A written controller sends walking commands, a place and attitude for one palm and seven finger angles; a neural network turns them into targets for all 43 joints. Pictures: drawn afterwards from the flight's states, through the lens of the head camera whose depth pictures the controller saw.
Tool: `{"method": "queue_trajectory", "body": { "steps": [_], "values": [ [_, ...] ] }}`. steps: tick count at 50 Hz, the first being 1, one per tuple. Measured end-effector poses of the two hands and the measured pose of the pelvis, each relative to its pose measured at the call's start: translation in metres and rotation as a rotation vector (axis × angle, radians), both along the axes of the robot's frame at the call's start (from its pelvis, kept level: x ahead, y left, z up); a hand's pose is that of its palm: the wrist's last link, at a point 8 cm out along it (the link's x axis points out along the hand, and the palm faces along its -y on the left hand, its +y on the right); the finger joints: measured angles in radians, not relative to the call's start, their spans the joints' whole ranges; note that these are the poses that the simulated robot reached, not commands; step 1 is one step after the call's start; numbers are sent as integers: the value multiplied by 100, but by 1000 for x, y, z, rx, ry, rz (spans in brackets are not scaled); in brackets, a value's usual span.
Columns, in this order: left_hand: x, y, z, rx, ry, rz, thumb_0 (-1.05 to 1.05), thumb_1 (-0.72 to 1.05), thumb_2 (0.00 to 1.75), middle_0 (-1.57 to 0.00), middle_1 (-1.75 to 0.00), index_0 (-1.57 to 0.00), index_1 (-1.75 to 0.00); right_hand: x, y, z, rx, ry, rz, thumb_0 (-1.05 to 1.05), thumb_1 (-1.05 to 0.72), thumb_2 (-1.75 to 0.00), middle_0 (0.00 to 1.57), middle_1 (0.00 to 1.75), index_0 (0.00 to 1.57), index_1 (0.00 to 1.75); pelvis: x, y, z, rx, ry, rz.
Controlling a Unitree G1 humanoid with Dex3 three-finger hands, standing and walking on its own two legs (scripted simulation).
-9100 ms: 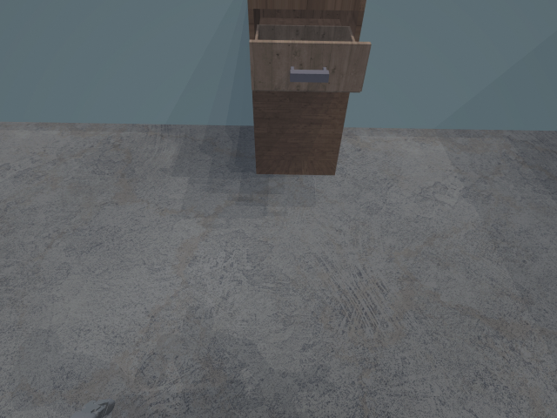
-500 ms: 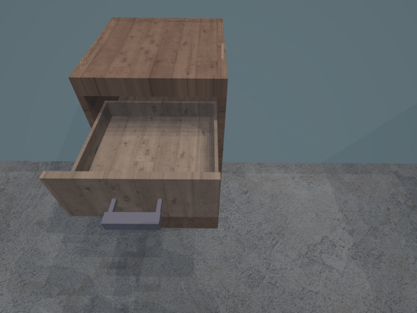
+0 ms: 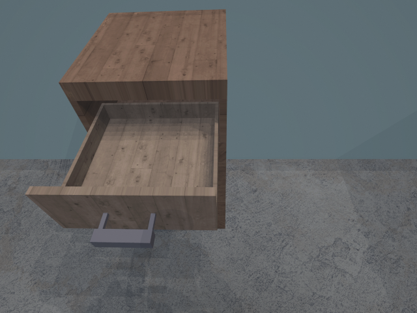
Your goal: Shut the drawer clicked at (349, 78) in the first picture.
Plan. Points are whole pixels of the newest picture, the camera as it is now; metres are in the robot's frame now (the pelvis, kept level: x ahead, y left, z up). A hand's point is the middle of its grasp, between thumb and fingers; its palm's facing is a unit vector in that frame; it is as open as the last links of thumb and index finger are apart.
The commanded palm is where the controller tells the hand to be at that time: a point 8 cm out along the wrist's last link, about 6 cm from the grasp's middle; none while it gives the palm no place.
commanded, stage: come to a stop and stand still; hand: left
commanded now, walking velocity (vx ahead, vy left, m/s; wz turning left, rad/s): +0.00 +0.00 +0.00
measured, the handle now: (126, 227) +0.29 +0.20 -0.03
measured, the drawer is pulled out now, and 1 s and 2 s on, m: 0.29 0.29 0.29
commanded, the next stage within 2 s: look again from close up in 0.98 s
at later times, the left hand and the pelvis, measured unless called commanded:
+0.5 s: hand out of the picture -0.04 +0.17 -0.16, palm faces +0.01 -0.98 -0.21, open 7.3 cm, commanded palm none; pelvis -0.05 +0.00 +0.01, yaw -2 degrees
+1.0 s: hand out of the picture -0.08 +0.16 -0.17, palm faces +0.00 -0.99 -0.15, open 7.3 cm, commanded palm none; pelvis -0.05 +0.02 +0.01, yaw -3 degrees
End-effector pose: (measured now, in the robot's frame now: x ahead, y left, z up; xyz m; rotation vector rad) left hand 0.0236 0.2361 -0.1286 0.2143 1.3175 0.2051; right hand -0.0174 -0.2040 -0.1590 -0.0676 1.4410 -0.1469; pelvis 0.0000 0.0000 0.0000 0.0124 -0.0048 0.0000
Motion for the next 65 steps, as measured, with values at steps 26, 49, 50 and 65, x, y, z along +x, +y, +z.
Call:
{"method": "queue_trajectory", "body": {
  "steps": [26,49,50,65],
  "values": [
    [-77,-19,-1,-67,67,-2,0,92,89,-20,-30,-20,-29,-69,-2,17,2,13,13,0,-91,-90,19,30,19,30,-50,-4,10,0,-28,-38],
    [-103,-25,-8,-124,136,4,0,91,89,-20,-30,-20,-29,-116,49,19,52,102,-61,1,-91,-90,20,30,19,30,-52,16,8,4,-9,-53],
    [-101,-24,-8,-124,132,2,0,91,89,-20,-30,-20,-29,-113,49,19,53,94,-61,1,-91,-90,20,30,19,30,-51,16,8,4,-9,-54],
    [-79,11,-10,-73,59,-28,1,92,89,-20,-30,-20,-29,-49,32,10,-13,-97,-13,1,-92,-90,20,30,19,30,-49,35,2,-7,-22,-37]
  ]
}}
